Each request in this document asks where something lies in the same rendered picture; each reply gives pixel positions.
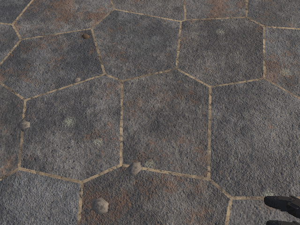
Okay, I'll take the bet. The robot right hand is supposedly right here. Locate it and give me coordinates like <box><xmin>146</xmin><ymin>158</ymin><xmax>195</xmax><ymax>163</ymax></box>
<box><xmin>263</xmin><ymin>195</ymin><xmax>300</xmax><ymax>225</ymax></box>

